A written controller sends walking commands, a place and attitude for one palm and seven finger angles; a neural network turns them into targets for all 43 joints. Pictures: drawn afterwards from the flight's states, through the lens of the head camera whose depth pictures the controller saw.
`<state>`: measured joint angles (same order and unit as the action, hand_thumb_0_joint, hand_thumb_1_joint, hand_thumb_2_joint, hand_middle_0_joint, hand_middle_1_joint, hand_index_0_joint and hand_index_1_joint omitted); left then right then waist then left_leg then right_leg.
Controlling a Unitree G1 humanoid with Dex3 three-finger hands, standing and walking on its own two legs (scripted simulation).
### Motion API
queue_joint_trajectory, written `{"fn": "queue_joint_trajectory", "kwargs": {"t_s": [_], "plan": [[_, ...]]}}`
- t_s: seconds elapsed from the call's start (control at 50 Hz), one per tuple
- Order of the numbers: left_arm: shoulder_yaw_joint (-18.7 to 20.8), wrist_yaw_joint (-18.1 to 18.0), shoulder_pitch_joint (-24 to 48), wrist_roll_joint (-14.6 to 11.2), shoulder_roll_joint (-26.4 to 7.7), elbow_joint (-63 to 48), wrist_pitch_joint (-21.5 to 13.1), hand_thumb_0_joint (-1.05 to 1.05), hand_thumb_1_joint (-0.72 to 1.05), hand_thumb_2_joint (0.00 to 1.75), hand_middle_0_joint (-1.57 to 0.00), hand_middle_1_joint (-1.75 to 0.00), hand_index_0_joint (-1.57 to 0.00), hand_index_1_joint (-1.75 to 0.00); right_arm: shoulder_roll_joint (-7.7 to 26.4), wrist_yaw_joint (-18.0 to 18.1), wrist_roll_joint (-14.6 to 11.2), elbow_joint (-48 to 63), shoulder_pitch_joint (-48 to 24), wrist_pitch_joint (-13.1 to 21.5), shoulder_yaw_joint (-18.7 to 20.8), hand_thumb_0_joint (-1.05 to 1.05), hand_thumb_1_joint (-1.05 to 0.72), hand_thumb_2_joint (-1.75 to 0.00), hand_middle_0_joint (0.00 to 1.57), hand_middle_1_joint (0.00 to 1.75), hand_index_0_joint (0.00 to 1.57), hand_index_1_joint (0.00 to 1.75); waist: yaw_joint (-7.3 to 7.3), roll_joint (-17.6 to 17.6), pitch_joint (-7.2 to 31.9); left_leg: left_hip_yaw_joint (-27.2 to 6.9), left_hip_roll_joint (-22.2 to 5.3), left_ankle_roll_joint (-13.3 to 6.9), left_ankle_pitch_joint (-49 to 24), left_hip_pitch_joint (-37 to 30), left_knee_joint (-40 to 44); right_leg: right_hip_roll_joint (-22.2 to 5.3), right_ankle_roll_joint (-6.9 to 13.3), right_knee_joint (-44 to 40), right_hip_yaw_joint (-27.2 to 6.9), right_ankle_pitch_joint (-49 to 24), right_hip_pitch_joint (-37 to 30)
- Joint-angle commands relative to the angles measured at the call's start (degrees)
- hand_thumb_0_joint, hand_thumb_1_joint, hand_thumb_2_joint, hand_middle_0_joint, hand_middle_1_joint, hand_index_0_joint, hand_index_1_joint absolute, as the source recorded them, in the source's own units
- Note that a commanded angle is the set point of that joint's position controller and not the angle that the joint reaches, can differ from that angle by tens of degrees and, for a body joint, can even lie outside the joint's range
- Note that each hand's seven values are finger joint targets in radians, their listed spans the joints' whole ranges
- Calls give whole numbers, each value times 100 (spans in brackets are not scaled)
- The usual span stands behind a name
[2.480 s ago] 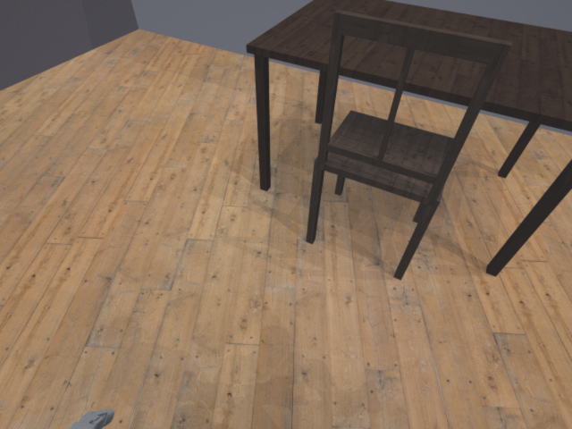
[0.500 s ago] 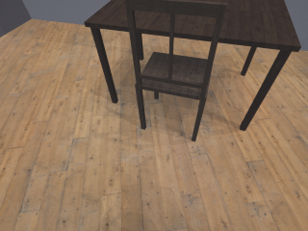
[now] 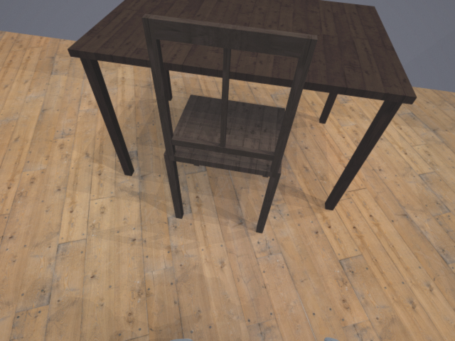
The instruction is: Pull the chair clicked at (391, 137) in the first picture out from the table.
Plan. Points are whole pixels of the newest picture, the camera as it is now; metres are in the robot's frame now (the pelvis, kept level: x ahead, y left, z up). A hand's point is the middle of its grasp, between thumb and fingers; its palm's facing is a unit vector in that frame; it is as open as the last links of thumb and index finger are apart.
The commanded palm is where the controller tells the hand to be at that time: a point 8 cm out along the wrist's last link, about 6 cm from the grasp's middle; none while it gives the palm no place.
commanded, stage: take the last steps up to it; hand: left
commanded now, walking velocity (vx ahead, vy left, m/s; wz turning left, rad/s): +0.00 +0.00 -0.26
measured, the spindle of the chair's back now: (224, 104) +0.74 +0.08 -0.03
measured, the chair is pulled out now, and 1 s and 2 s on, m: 0.00 0.00 0.00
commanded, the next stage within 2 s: come to a stop and stand still in 0.90 s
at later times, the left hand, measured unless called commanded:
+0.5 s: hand (156, 326) +0.17 +0.16 -0.15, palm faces -0.15 -0.98 -0.15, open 7.4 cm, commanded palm none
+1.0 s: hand (183, 331) +0.17 +0.10 -0.16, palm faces +0.02 -0.99 -0.14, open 7.3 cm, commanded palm none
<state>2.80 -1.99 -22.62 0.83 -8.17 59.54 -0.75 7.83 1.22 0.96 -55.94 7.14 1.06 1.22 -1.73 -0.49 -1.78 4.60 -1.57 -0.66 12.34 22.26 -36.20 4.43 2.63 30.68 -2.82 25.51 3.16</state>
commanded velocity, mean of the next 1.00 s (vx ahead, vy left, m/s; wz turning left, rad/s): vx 0.23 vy -0.02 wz -0.04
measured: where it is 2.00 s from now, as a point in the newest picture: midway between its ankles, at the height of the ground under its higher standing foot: outside the picture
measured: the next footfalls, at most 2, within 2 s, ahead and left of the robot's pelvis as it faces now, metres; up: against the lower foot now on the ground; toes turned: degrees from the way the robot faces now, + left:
right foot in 0.58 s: +0.15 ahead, -0.16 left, +0.00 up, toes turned -13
left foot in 1.04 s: +0.36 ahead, +0.04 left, +0.00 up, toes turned +1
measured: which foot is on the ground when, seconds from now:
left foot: down 0.00-0.60, up 0.62-1.00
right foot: down 0.00-0.00, up 0.02-0.56, down 0.58-1.00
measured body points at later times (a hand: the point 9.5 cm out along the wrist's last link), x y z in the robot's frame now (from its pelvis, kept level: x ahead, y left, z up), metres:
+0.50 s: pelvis +0.07 -0.01 +0.02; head +0.09 +0.00 +0.47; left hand +0.18 +0.21 -0.13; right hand -0.04 -0.22 -0.12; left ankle +0.05 +0.09 -0.72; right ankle +0.09 -0.16 -0.69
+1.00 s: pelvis +0.23 -0.05 +0.01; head +0.24 -0.04 +0.46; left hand +0.17 +0.15 -0.15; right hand +0.30 -0.29 -0.13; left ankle +0.32 +0.04 -0.71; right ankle +0.11 -0.15 -0.72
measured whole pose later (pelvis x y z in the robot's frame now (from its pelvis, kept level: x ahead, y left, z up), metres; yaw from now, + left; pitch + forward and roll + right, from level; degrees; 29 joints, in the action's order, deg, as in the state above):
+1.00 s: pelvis +0.23 -0.05 +0.01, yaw -5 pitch +0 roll -2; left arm 1.8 -1.2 -24.7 1.4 -6.3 65.2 -3.0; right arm 10.1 -0.5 1.3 -58.4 9.2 1.6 3.0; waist -1.9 0.8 -1.2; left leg 5.5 -4.2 -0.6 13.5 26.2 -39.8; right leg 0.1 0.2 20.2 8.1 20.2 -0.6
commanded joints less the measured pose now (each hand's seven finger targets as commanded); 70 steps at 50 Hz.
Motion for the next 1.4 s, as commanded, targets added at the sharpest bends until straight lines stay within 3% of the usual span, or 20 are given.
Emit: {"fn": "queue_joint_trajectory", "kwargs": {"t_s": [0.0,0.04,0.1,0.18,0.4,0.48,0.52,0.54,0.58,0.6,0.72,0.9,0.96,1.0,1.02,1.04,1.06,1.12,1.22,1.38], "plan": [[140,-90,-596,-98,-695,-369,-46,0,90,90,-20,-30,-20,-30,1332,134,-63,46,1596,38,228,0,-90,-90,20,30,20,30,349,920,1059,-2334,-2514,-1553,-5532,-2328,1183,-221,-208,3805,-188,1219,1870],[194,-48,-102,-16,-606,-333,33,0,90,90,-20,-30,-20,-30,964,201,17,143,1001,90,137,0,-90,-90,20,30,20,30,252,631,316,-1876,-2145,-1300,-3923,-1484,1661,-498,-326,4151,-234,552,2251],[188,136,-5,47,-501,-326,128,0,90,90,-20,-30,-20,-30,728,146,33,141,835,183,76,0,-90,-90,20,30,20,30,74,605,149,-926,-1506,-917,-2282,-1033,1976,-649,-343,3873,61,-196,2215],[176,249,176,96,-485,-373,196,0,90,90,-20,-30,-20,-30,814,95,37,13,1106,228,164,0,-90,-90,20,30,20,30,156,754,70,-829,-1446,-876,-345,-1009,2451,-788,-335,3258,222,-678,2491],[61,366,1528,83,-480,-654,93,0,90,90,-20,-30,-20,-30,976,39,84,-473,2033,253,254,0,-90,-90,20,30,20,30,564,597,-379,-919,-1645,-995,634,-1601,2876,-1011,-256,1195,573,-703,2687],[65,364,1400,64,-373,-580,6,0,90,90,-20,-30,-20,-30,1043,12,97,-591,2016,224,285,0,-90,-90,20,30,20,30,455,790,-244,-673,-1579,-901,558,-1461,2502,-827,-197,373,841,-660,1920],[111,335,825,68,-436,-343,-53,0,90,90,-20,-30,-20,-30,936,0,69,-649,1920,195,249,0,-90,-90,20,30,20,30,154,431,-43,-345,-1266,-640,800,-976,1859,-606,-143,-431,1027,-1186,749],[151,287,405,77,-605,-162,-92,0,90,90,-20,-30,-20,-30,783,-22,35,-672,1881,201,220,0,-90,-90,20,30,20,30,-32,134,69,-112,-1027,-453,1032,-390,1215,-782,-28,-715,752,-1121,-108],[335,175,-779,48,-1530,144,-183,0,90,90,-20,-30,-20,-30,434,-88,-20,-343,1524,215,105,0,-90,-90,20,30,20,30,-458,-1760,374,579,-72,-62,2371,1767,-1582,-2812,896,-1942,-2255,260,-1512],[327,117,-882,-9,-1488,167,-169,0,90,90,-20,-30,-20,-30,676,-90,36,-261,1229,172,189,0,-90,-90,20,30,20,30,-477,-1148,125,13,-220,-122,2138,1888,-2502,-2957,1071,-2219,-2408,393,-953],[87,56,220,37,-449,-62,-364,0,90,90,-20,-30,-20,-30,152,-137,68,-522,1604,44,221,0,-90,-90,20,30,20,30,364,-320,-509,-176,-563,55,436,1210,-2531,-2000,761,-2159,15,-2275,637],[38,24,-315,83,-685,260,-381,0,90,90,-20,-30,-20,-30,226,-218,15,-54,422,91,173,0,-90,-90,20,30,20,30,114,-656,-509,112,-316,29,153,602,-643,-1964,633,-1692,293,-4045,322],[63,16,-295,54,-751,334,-338,0,90,90,-20,-30,-20,-30,322,-154,24,-115,696,153,149,0,-90,-90,20,30,20,30,282,-620,-281,235,-24,-107,10,-277,150,-1774,480,-956,470,-4715,205],[6,12,-349,23,-565,361,-271,0,90,90,-20,-30,-20,-30,717,-55,69,-421,1680,212,208,0,-90,-90,20,30,20,30,630,-55,298,-137,-302,-218,-1825,-1849,767,-1241,95,654,736,-3748,691],[-58,-20,-661,-87,-265,355,-238,0,90,90,-20,-30,-20,-30,1167,30,104,-391,1892,236,249,0,-90,-90,20,30,20,30,560,1008,911,-1614,-1643,-783,-4206,-2963,822,-664,-206,1763,978,-1463,1797],[-107,-66,-874,-109,-179,391,-205,0,90,90,-20,-30,-20,-30,1254,96,-16,-391,1852,162,195,0,-90,-90,20,30,20,30,411,1378,1303,-2125,-2336,-1285,-6009,-2766,1223,-491,-285,2709,533,1112,1649],[-96,-118,-817,-92,-258,443,-123,0,90,90,-20,-30,-20,-30,1118,155,-48,-335,1427,123,114,0,-90,-90,20,30,20,30,260,811,974,-1715,-2271,-1371,-6150,-2239,1290,-671,-266,2881,160,1088,1467],[-88,-129,-458,-17,-256,484,106,0,90,90,-20,-30,-20,-30,800,229,-50,-245,599,74,30,0,-90,-90,20,30,20,30,93,746,32,-1078,-1856,-1058,-4967,-1002,1704,-906,-427,2637,38,488,1451],[92,-78,-331,52,-385,151,411,0,90,90,-20,-30,-20,-30,929,250,-36,-123,557,-96,237,0,-90,-90,20,30,20,30,77,382,311,-757,-1784,-1037,-3896,-960,1789,-682,-501,3332,84,-104,1830],[106,-10,355,52,-415,-332,405,0,90,90,-20,-30,-20,-30,977,130,48,25,447,-186,365,0,-90,-90,20,30,20,30,241,1328,411,-812,-1444,-911,-1415,-1128,1912,-656,-452,1881,409,-52,1794]]}}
